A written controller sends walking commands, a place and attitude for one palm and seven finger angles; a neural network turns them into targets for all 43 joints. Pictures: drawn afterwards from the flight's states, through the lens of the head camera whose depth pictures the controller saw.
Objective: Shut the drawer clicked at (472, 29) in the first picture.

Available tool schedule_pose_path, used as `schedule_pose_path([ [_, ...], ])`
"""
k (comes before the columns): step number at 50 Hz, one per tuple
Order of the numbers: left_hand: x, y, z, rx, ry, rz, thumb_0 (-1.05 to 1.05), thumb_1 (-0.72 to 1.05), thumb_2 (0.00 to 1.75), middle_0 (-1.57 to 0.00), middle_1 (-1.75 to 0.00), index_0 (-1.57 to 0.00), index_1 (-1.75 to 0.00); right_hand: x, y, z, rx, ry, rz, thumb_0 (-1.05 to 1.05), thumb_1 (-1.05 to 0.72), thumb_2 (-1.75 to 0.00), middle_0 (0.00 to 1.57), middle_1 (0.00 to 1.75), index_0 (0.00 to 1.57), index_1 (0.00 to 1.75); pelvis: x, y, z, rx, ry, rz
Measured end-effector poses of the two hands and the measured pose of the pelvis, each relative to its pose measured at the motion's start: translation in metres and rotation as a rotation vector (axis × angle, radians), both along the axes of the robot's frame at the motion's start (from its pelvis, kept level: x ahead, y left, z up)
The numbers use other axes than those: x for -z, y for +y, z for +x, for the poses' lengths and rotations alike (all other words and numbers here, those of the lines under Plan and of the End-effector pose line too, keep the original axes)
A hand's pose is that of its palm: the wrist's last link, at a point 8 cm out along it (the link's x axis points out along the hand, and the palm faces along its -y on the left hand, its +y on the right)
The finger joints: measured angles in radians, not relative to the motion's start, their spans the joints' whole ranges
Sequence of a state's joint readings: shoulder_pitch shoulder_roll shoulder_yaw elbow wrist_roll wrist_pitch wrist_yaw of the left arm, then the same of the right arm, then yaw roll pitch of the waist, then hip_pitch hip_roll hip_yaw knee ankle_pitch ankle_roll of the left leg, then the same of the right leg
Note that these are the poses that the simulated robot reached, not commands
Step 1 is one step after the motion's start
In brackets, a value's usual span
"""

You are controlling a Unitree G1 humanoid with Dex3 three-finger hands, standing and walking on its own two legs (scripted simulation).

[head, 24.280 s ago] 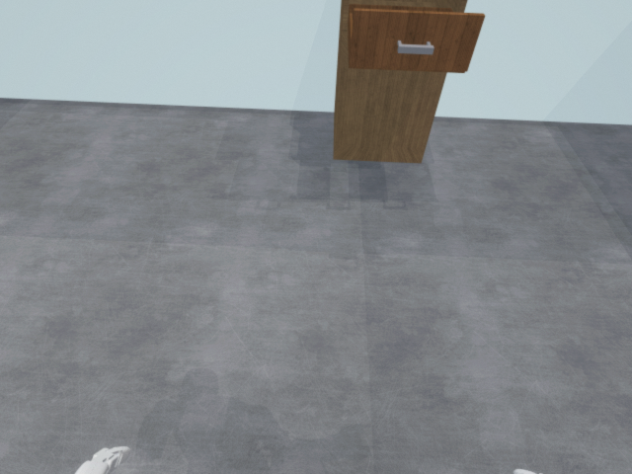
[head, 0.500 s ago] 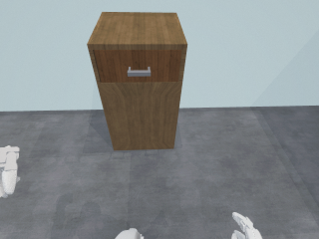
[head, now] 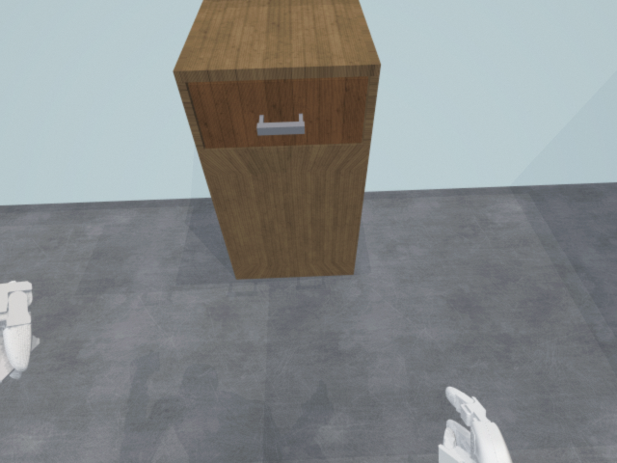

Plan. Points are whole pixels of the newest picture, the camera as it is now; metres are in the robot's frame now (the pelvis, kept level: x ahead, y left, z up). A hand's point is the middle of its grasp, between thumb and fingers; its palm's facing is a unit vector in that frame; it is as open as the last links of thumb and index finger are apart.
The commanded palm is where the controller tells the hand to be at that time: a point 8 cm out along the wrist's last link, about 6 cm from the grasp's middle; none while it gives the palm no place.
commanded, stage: stop stepping back and stand still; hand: left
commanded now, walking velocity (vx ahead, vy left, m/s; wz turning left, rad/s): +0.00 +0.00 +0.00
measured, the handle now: (281, 123) +0.85 +0.10 -0.04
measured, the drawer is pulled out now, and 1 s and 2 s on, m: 0.00 0.00 0.00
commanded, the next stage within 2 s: let the arm hang, fingers relaxed in 0.28 s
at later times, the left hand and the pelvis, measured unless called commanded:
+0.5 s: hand (105, 376) +0.22 +0.26 +0.02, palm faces +0.10 -0.86 -0.51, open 3.1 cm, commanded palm none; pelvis +0.01 +0.02 +0.00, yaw +1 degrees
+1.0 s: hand out of the picture -0.05 +0.22 -0.16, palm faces +0.05 -0.97 -0.25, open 5.7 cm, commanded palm none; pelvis -0.01 +0.02 +0.01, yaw +1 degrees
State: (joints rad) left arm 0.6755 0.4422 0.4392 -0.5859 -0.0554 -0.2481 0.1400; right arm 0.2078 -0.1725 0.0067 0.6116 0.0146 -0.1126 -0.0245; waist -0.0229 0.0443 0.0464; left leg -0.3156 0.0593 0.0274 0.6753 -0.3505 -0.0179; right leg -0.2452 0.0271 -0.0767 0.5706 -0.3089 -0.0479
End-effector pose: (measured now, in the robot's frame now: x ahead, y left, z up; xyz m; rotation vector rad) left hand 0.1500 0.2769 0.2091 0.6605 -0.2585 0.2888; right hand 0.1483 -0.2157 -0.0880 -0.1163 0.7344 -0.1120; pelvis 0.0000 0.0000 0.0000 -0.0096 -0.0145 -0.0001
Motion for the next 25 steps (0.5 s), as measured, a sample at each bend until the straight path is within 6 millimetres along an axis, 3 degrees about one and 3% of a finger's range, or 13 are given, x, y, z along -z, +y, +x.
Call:
schedule_pose_path([
  [5, 0.031, 0.012, -0.003, -0.084, 0.083, -0.112, 0.01, 0.88, 0.9, -1.41, -1.6, -1.41, -1.6, 0.006, -0.004, -0.005, -0.002, 0.089, -0.048, 0.01, -0.9, -0.9, 0.2, 0.3, 0.2, 0.3, -0.002, 0.007, 0.011, -0.001, 0.001, 0.003],
  [8, 0.039, 0.015, 0.003, -0.083, 0.067, -0.156, 0.01, 0.88, 0.9, -1.41, -1.6, -1.41, -1.6, 0.004, -0.005, -0.002, -0.008, 0.102, -0.092, 0.02, -0.9, -0.9, 0.2, 0.3, 0.2, 0.3, -0.001, 0.009, 0.014, 0.001, -0.012, 0.02],
  [16, 0.009, 0.002, 0.025, 0.001, -0.039, -0.092, 0.02, 0.88, 0.9, -1.41, -1.6, -1.41, -1.6, -0.015, -0.004, 0.025, -0.027, 0.011, -0.091, 0.02, -0.9, -0.9, 0.2, 0.3, 0.2, 0.3, -0.007, 0.005, 0.016, -0.002, 0.012, 0.003],
  [19, 0.007, 0.001, 0.028, 0.019, -0.014, -0.078, 0.01, 0.89, 0.9, -1.41, -1.6, -1.41, -1.6, -0.019, -0.005, 0.033, -0.006, -0.016, -0.076, 0.02, -0.9, -0.9, 0.2, 0.3, 0.2, 0.3, -0.008, 0.006, 0.017, 0.006, 0.021, -0.001],
  [21, 0.036, 0.007, 0.037, 0.028, 0.11, -0.077, 0.01, 0.89, 0.9, -1.4, -1.6, -1.41, -1.6, -0.013, -0.008, 0.037, -0.036, -0.013, -0.059, 0.01, -0.9, -0.9, 0.2, 0.3, 0.2, 0.3, -0.006, 0.009, 0.016, -0.005, 0.035, 0.003],
  [23, 0.092, 0.018, 0.046, -0.021, 0.34, -0.139, 0.0, 0.89, 0.9, -1.39, -1.59, -1.4, -1.59, 0.0, -0.015, 0.038, -0.059, 0.021, -0.057, 0.01, -0.9, -0.9, 0.2, 0.3, 0.2, 0.3, -0.003, 0.014, 0.014, -0.009, 0.041, 0.005],
  [25, 0.155, 0.026, 0.042, -0.096, 0.582, -0.229, 0.0, 0.89, 0.9, -1.36, -1.56, -1.37, -1.56, 0.011, -0.022, 0.033, -0.053, 0.06, -0.064, 0.01, -0.9, -0.9, 0.2, 0.3, 0.2, 0.3, 0.001, 0.018, 0.01, -0.015, 0.042, 0.005],
])
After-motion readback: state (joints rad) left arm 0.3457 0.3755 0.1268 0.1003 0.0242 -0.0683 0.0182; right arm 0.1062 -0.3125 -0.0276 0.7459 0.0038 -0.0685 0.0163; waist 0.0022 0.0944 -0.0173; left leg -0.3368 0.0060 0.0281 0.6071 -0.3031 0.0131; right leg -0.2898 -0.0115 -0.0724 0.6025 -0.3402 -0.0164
